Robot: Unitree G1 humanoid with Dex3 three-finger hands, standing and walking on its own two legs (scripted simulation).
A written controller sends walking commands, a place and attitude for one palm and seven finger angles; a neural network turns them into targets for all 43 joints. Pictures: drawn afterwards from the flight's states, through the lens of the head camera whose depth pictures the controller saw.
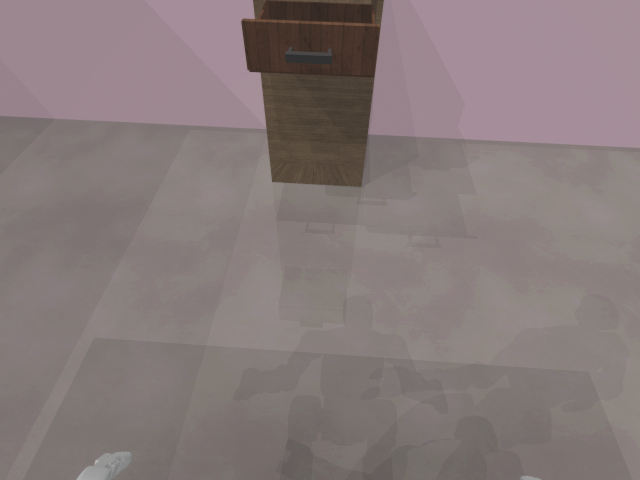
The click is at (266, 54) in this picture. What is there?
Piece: drawer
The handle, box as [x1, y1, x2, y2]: [285, 47, 331, 63]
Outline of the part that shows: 285,53 285,61 287,62 331,63 331,49 328,49 327,53 293,51 292,47 289,47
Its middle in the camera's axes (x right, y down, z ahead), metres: -0.04 -0.53 +1.11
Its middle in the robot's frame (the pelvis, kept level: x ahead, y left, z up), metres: +1.19 +0.10 +0.00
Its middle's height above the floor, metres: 0.77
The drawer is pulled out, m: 0.29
